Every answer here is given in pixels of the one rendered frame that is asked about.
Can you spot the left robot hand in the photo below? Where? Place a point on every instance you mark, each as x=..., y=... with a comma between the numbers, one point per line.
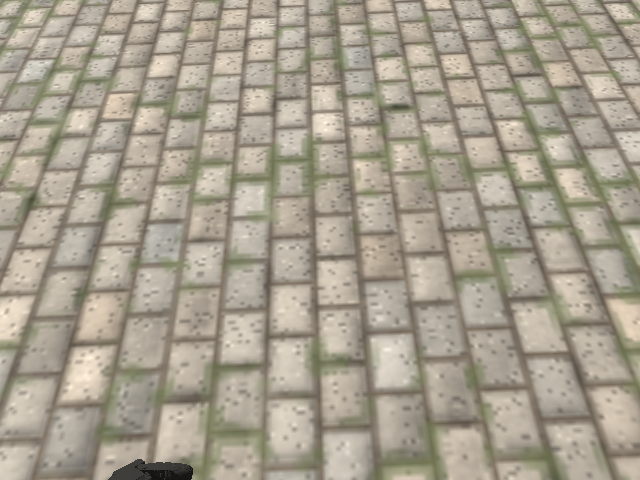
x=138, y=470

